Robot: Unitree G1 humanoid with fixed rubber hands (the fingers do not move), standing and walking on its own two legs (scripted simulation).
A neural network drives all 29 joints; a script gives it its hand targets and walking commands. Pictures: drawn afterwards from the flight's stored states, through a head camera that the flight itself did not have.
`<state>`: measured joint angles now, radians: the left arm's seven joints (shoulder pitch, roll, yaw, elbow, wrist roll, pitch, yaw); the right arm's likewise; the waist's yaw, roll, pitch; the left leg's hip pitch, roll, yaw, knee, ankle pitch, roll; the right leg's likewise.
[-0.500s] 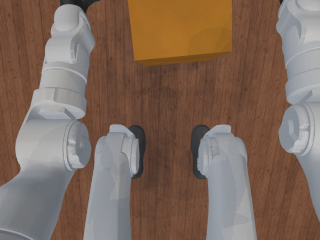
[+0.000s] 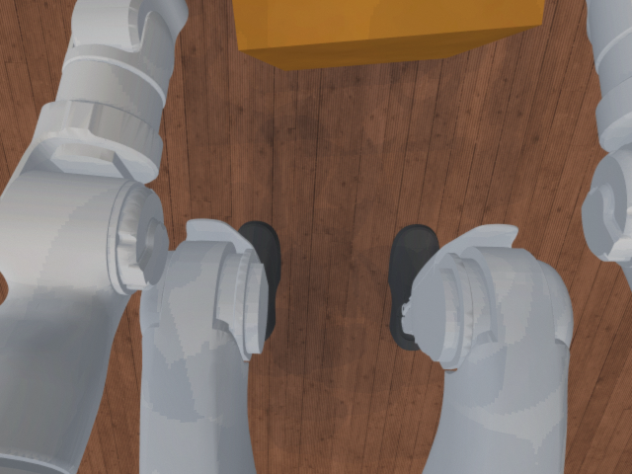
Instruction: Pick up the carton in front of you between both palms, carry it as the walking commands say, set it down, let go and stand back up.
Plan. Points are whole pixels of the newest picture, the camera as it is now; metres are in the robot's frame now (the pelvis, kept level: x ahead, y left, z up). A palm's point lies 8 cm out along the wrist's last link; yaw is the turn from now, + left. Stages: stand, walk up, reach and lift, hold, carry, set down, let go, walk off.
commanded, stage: reach and lift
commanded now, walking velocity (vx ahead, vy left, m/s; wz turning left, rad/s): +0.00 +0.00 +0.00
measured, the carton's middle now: out of the picture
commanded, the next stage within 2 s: none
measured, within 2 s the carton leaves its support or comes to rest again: leaves its support in 0.72 s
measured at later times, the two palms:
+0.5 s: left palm out of the picture +0.56 +0.12 -0.17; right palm out of the picture +0.57 -0.19 -0.17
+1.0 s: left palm out of the picture +0.52 +0.10 -0.02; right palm out of the picture +0.52 -0.20 -0.02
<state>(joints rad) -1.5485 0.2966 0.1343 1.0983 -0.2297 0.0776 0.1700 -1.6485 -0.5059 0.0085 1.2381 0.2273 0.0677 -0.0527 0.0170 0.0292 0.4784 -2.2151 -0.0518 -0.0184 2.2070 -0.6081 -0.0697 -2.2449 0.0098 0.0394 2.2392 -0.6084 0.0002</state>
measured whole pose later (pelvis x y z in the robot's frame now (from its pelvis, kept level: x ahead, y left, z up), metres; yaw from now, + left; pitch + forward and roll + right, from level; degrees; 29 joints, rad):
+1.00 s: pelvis -0.01 +0.01 +0.05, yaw -3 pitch +42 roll +2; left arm -1.20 0.01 0.52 0.75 0.13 0.34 0.13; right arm -1.28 -0.18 -0.35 0.88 -0.14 0.37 -0.04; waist -0.01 0.03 -0.01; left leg -2.17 -0.08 -0.05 2.01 -0.56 -0.07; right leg -2.21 0.06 0.07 2.01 -0.53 0.04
